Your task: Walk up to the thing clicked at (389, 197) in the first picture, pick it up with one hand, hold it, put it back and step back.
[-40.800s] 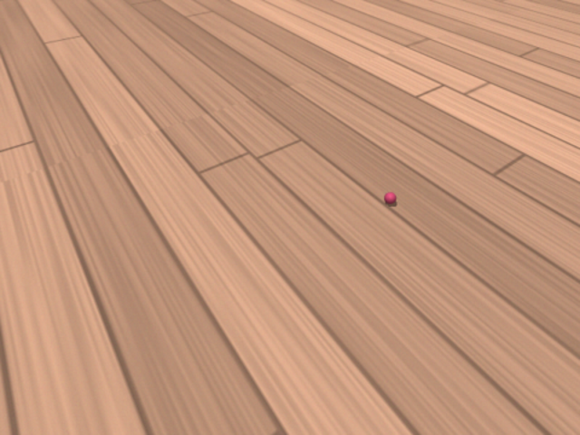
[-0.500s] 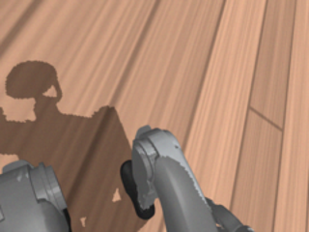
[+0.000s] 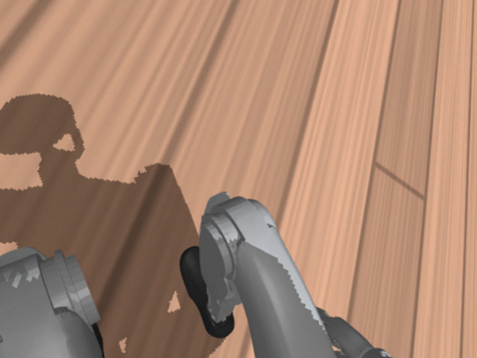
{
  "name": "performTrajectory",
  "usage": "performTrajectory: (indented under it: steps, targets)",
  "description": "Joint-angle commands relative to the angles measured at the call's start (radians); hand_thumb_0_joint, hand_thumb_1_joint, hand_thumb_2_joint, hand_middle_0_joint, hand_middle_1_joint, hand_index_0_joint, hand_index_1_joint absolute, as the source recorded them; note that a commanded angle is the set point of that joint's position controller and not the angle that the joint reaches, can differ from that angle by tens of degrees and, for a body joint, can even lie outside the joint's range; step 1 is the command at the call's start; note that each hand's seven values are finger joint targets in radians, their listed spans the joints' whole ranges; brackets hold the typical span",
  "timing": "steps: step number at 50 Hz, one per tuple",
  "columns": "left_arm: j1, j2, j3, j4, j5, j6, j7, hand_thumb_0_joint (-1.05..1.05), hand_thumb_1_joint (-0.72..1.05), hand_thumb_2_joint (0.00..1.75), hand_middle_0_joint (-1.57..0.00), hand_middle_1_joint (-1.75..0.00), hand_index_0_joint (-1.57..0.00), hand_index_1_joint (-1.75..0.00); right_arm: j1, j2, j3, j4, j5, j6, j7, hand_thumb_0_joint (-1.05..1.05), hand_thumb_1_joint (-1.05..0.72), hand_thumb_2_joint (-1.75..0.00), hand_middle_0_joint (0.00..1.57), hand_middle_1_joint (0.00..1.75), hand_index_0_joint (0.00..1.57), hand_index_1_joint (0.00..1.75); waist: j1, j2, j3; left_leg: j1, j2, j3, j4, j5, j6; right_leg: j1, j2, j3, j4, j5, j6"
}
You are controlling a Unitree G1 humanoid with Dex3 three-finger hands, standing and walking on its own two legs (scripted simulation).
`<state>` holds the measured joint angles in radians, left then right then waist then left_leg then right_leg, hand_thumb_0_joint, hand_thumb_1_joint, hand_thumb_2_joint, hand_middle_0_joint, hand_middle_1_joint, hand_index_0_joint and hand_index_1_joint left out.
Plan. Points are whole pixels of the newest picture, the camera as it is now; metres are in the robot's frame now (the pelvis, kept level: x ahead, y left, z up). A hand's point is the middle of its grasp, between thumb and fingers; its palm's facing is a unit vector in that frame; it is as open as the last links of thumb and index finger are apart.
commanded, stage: open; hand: left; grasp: from above
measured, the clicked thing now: out of the picture +0.45 +0.37 -0.27
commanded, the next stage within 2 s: withdraw in 0.76 s
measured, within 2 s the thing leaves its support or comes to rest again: neither
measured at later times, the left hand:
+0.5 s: hand out of the picture +0.43 +0.36 -0.24, palm faces -0.44 -0.17 -0.88, open 12.8 cm
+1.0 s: hand out of the picture +0.44 +0.36 -0.24, palm faces -0.40 -0.14 -0.91, open 14.0 cm
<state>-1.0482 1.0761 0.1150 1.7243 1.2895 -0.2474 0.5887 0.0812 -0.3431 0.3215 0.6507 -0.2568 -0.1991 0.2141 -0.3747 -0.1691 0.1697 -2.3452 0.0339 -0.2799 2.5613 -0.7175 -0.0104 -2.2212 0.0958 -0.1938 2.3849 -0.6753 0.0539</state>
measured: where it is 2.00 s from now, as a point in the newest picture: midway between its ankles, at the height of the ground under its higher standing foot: (157, 337)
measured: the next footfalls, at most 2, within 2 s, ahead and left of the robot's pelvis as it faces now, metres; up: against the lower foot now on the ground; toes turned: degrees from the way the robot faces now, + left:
none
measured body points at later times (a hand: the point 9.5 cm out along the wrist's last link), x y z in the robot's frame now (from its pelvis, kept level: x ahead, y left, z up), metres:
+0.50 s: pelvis +0.00 +0.00 +0.00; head +0.27 +0.14 +0.33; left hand +0.45 +0.36 -0.19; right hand +0.08 -0.25 -0.05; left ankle +0.06 +0.13 -0.27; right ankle +0.11 -0.11 -0.27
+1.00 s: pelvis +0.00 +0.00 +0.00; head +0.27 +0.15 +0.33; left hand +0.46 +0.36 -0.19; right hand +0.08 -0.25 -0.05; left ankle +0.06 +0.13 -0.27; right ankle +0.11 -0.11 -0.27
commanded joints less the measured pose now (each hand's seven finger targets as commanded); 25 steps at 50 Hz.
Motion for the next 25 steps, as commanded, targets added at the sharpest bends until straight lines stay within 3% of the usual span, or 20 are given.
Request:
performTrajectory:
  steps: [1,5,7,9,12,14,15,17,18,20,25]
  targets:
    - [-0.225,0.247,0.019,-0.096,-0.003,0.000,0.048,0.00,0.26,0.45,-0.57,-0.63,-0.62,-0.58,0.169,-0.334,-0.095,0.013,0.003,-0.006,-0.008,0.00,-0.90,-0.90,0.20,0.30,0.20,0.30,-0.030,0.580,-0.595,0.510,0.032,0.093,-0.269,0.227,0.007,0.298,0.023,-0.105,-0.181,0.260,-0.072]
    - [-0.239,0.235,0.011,-0.119,-0.007,0.013,0.057,0.00,-0.03,0.55,-0.46,-0.68,-0.49,-0.64,0.160,-0.329,-0.099,0.009,0.008,-0.012,-0.004,0.00,-0.90,-0.90,0.20,0.30,0.20,0.30,-0.025,0.591,-0.622,0.516,0.034,0.104,-0.262,0.251,0.010,0.324,0.029,-0.095,-0.194,0.287,-0.071]
    - [-0.253,0.204,-0.013,-0.124,-0.021,0.014,0.058,0.00,-0.08,0.59,-0.42,-0.71,-0.45,-0.68,0.160,-0.324,-0.094,0.011,0.005,-0.019,-0.001,0.00,-0.90,-0.90,0.20,0.30,0.20,0.30,-0.035,0.594,-0.624,0.502,0.032,0.105,-0.265,0.252,0.011,0.331,0.030,-0.096,-0.199,0.292,-0.071]
    - [-0.204,0.227,0.004,-0.076,-0.026,0.025,0.057,0.00,-0.13,0.64,-0.39,-0.74,-0.41,-0.71,0.166,-0.334,-0.097,0.014,0.007,-0.019,-0.002,0.00,-0.90,-0.90,0.20,0.30,0.20,0.30,-0.029,0.580,-0.617,0.491,0.034,0.104,-0.269,0.241,0.012,0.341,0.032,-0.096,-0.204,0.281,-0.070]
    - [-0.247,0.212,-0.007,-0.141,-0.037,0.032,0.047,0.00,-0.20,0.70,-0.33,-0.78,-0.35,-0.76,0.170,-0.325,-0.095,0.007,0.008,-0.019,-0.001,0.00,-0.90,-0.90,0.20,0.30,0.20,0.30,-0.021,0.597,-0.669,0.527,0.034,0.103,-0.269,0.272,0.010,0.352,0.032,-0.098,-0.201,0.303,-0.072]
    - [-0.203,0.228,0.010,-0.082,-0.044,0.038,0.045,0.00,-0.25,0.73,-0.29,-0.82,-0.31,-0.80,0.171,-0.334,-0.094,0.013,0.007,-0.017,-0.002,0.00,-0.90,-0.90,0.20,0.30,0.20,0.30,-0.024,0.587,-0.649,0.520,0.037,0.093,-0.278,0.259,0.009,0.354,0.032,-0.099,-0.200,0.293,-0.074]
    - [-0.225,0.207,-0.011,-0.100,-0.049,0.033,0.039,0.00,-0.29,0.76,-0.27,-0.83,-0.28,-0.82,0.163,-0.330,-0.092,0.001,0.012,-0.018,-0.001,0.00,-0.90,-0.90,0.20,0.30,0.20,0.30,-0.030,0.562,-0.634,0.488,0.036,0.096,-0.265,0.247,0.015,0.344,0.033,-0.097,-0.202,0.286,-0.071]
    - [-0.219,0.248,0.021,-0.102,-0.045,0.033,0.034,0.00,-0.31,0.78,-0.23,-0.88,-0.25,-0.86,0.177,-0.339,-0.094,0.004,0.013,-0.014,-0.005,0.00,-0.90,-0.90,0.20,0.30,0.20,0.30,-0.028,0.559,-0.635,0.486,0.033,0.101,-0.269,0.243,0.016,0.354,0.031,-0.095,-0.208,0.281,-0.070]
    - [-0.254,0.195,-0.031,-0.130,-0.049,0.025,0.025,0.00,-0.33,0.80,-0.22,-0.88,-0.24,-0.87,0.153,-0.320,-0.086,-0.009,0.015,-0.016,-0.004,0.00,-0.90,-0.90,0.20,0.30,0.20,0.30,-0.030,0.578,-0.624,0.476,0.033,0.107,-0.263,0.230,0.018,0.345,0.033,-0.087,-0.211,0.274,-0.073]
    - [-0.216,0.246,0.015,-0.104,-0.042,0.028,0.025,0.00,-0.37,0.84,-0.20,-0.90,-0.21,-0.89,0.178,-0.335,-0.094,0.006,0.015,-0.014,-0.007,0.00,-0.89,-0.90,0.20,0.30,0.20,0.30,-0.033,0.551,-0.605,0.478,0.034,0.106,-0.264,0.224,0.019,0.347,0.033,-0.091,-0.214,0.266,-0.069]
    - [-0.218,0.253,0.017,-0.112,-0.041,0.008,0.020,0.00,-0.46,0.91,-0.12,-0.97,-0.13,-0.96,0.178,-0.330,-0.086,-0.001,0.012,-0.007,-0.011,0.00,-0.89,-0.90,0.20,0.30,0.20,0.30,-0.034,0.541,-0.617,0.471,0.035,0.106,-0.260,0.216,0.022,0.369,0.033,-0.086,-0.221,0.261,-0.069]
